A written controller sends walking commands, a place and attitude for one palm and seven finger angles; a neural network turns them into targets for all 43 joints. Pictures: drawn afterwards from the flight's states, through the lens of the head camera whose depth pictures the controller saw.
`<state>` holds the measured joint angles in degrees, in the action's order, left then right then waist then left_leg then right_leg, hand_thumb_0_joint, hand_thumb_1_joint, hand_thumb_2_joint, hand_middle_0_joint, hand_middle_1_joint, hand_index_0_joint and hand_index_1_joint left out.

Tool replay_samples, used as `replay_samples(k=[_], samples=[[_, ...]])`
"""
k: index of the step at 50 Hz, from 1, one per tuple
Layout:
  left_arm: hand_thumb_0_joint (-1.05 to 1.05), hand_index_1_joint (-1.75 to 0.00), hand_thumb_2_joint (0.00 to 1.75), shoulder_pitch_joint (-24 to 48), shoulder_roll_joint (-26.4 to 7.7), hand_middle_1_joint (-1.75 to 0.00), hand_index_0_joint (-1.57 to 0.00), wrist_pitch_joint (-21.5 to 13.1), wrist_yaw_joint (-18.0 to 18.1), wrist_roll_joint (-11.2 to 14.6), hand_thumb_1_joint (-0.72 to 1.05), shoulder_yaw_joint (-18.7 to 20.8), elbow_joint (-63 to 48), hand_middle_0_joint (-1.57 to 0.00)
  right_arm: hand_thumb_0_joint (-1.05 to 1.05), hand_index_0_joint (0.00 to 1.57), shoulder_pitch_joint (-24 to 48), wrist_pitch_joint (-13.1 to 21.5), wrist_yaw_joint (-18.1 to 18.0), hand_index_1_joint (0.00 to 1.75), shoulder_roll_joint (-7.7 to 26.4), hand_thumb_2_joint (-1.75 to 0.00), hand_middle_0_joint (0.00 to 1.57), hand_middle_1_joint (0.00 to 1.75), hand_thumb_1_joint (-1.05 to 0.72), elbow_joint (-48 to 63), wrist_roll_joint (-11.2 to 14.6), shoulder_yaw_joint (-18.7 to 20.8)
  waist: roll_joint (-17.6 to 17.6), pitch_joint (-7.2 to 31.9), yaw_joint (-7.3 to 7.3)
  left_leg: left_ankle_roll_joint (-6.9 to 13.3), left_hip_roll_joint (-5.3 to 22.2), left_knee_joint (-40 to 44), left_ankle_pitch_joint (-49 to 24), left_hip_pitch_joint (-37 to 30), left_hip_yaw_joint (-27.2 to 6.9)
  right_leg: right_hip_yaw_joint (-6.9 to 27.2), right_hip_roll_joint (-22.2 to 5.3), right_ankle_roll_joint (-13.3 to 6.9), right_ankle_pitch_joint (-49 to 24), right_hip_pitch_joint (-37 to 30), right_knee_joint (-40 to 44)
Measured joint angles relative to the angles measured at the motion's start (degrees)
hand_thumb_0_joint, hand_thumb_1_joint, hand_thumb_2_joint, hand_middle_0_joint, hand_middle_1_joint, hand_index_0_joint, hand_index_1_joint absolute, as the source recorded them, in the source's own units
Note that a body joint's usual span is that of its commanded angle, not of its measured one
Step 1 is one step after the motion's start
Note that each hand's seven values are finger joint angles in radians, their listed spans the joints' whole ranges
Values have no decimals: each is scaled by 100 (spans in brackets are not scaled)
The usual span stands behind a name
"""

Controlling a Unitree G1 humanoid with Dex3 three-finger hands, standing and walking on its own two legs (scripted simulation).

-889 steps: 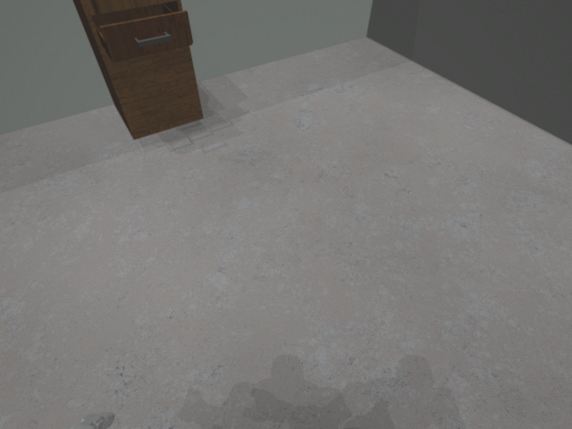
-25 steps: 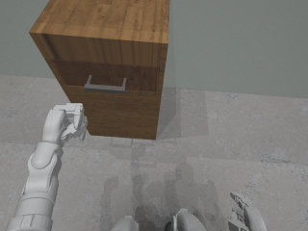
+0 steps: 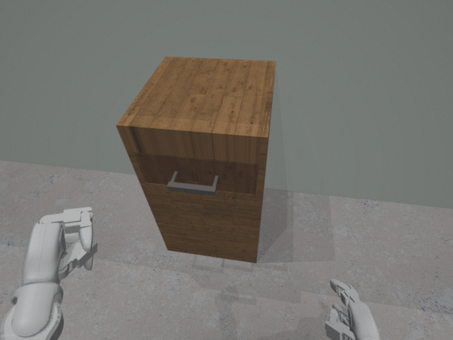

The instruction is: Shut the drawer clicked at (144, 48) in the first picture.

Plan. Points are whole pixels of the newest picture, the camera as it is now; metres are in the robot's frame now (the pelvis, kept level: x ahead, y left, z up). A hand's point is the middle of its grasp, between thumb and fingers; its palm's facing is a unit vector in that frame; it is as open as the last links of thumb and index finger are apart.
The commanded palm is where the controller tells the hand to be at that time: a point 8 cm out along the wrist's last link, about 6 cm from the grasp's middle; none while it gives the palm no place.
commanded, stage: draw the hand back to the body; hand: left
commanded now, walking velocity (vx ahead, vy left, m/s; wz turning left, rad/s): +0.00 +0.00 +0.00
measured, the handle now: (193, 182) +0.59 +0.18 -0.18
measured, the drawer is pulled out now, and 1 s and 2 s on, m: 0.00 0.00 0.00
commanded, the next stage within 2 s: step back with the hand held close in 0.34 s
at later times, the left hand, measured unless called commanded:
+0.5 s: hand (54, 270) +0.16 +0.23 +0.16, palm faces +0.40 -0.83 -0.39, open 3.2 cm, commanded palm +0.11 +0.27 +0.18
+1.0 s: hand (13, 308) +0.11 +0.25 +0.17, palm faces +0.39 -0.78 -0.50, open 3.2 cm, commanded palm +0.06 +0.29 +0.18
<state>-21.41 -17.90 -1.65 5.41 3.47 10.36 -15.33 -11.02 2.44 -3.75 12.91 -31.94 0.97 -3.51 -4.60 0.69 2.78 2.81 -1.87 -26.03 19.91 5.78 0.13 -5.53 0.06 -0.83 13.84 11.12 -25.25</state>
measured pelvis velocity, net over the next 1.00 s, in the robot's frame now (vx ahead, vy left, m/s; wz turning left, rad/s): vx -0.07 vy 0.01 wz -0.01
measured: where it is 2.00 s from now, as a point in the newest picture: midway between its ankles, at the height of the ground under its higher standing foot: outside the picture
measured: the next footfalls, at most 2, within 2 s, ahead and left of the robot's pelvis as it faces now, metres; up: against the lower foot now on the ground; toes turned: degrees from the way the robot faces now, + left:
right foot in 1.94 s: -0.22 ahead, -0.14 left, +0.00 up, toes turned +3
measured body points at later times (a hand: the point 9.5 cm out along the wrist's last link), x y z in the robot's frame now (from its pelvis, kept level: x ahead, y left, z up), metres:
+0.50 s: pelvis -0.02 -0.01 +0.00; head -0.05 -0.03 +0.45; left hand +0.13 +0.27 +0.18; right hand +0.16 -0.22 -0.08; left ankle -0.07 +0.08 -0.74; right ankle +0.00 -0.11 -0.74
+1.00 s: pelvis -0.07 +0.01 -0.01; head -0.07 -0.01 +0.44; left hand +0.09 +0.29 +0.19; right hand +0.11 -0.23 -0.09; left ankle -0.07 +0.08 -0.74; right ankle +0.00 -0.11 -0.74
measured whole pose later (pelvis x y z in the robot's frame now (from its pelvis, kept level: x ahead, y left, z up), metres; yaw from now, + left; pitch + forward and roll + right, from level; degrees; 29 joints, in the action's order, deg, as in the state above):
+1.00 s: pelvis -0.07 +0.01 -0.01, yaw +0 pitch +0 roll +1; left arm -34.1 -20.8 -12.8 7.3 1.6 21.3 -28.9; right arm -11.5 1.9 -5.0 13.1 -32.0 0.6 0.0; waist -2.4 0.2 1.1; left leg 4.0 -4.2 -29.9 15.4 14.9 1.9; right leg -4.0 -2.5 -0.3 9.3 20.7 -29.7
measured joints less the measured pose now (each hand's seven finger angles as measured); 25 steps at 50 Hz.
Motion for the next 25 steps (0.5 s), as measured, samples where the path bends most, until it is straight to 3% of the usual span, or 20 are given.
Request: replay_samples(k=[12, 19, 25], samples=[[1, -160, 90, -968, -220, -160, -140, -344, 40, 22, 89, 743, -1307, -140, 1, 20, -84, 275, 12, 30, 25, -90, 20, 30, -91, -176, -35, 147, -59, -7, 160, -34, 45, 106, -69, -308, -10, -14, 50, -40, -91, -331, 155], [1, -160, 90, -836, -23, -160, -140, -371, 48, -12, 89, 605, -1010, -140, 1, 20, -118, 357, -31, 30, 12, -90, 20, 30, -91, -251, -37, 146, -13, -77, 144, -47, 42, 44, -109, -287, -2, -11, 42, -67, -124, -301, 79], [1, -160, 90, -869, -65, -160, -140, -444, 46, -31, 89, 584, -1055, -141, 1, 20, -234, 467, -40, 30, -15, -90, 20, 30, -91, -262, -44, 126, 17, -58, 55, -66, 64, 17, -122, -292, 16, 4, 65, -87, -156, -312, 79]])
